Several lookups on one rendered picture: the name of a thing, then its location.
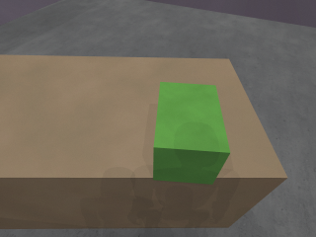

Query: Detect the pedestal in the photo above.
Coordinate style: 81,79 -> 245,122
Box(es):
0,54 -> 287,229

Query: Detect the carton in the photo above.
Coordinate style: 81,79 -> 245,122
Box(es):
153,82 -> 231,185

